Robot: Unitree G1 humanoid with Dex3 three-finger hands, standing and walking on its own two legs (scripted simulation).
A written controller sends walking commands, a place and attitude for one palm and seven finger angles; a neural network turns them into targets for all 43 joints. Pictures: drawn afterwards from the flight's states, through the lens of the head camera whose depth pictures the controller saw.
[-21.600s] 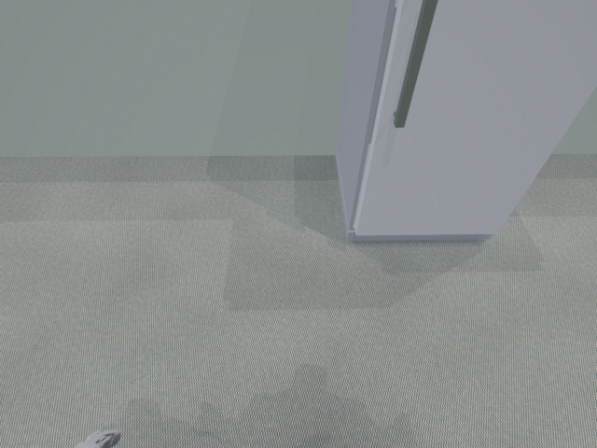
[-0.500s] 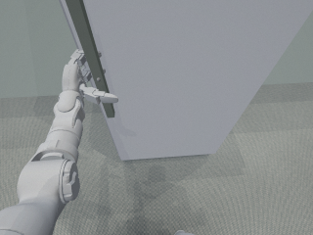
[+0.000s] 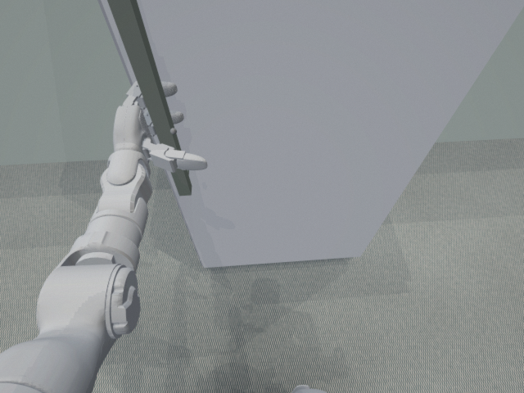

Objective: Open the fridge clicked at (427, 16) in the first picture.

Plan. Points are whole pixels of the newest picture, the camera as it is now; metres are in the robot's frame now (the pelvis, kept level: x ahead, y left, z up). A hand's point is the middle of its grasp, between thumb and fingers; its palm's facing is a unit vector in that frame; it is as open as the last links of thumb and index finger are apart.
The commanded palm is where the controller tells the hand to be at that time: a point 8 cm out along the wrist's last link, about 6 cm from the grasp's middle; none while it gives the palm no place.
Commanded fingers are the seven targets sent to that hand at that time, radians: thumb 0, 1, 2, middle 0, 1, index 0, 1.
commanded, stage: slide the fingers in behind the handle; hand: left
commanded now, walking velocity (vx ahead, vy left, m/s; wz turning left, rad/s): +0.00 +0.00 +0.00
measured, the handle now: (163, 111) +0.54 +0.14 +0.11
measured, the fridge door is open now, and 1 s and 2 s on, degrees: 0 0 0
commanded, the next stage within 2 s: grip the handle and tug to test in 0.70 s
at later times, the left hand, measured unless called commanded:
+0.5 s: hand (174, 131) +0.49 +0.12 +0.11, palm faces +0.03 -1.00 -0.01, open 14.1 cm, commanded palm +0.46 +0.17 +0.12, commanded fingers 0.00 -0.50 0.30 -0.30 -1.20 -0.30 -1.20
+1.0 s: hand (174, 131) +0.49 +0.12 +0.11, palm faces +0.04 -1.00 -0.02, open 13.2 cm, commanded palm +0.46 +0.16 +0.12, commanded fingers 0.00 0.01 0.52 -0.35 -1.27 -0.35 -1.27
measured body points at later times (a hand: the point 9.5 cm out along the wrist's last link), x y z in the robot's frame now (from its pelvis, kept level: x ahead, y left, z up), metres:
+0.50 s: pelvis +0.00 +0.00 +0.00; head +0.07 +0.00 +0.44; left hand +0.48 +0.17 +0.12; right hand +0.02 -0.25 -0.13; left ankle -0.01 +0.10 -0.71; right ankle +0.01 -0.07 -0.71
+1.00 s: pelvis +0.01 +0.01 +0.00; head +0.08 +0.00 +0.44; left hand +0.48 +0.17 +0.12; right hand +0.04 -0.25 -0.13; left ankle -0.01 +0.10 -0.71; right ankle +0.01 -0.07 -0.71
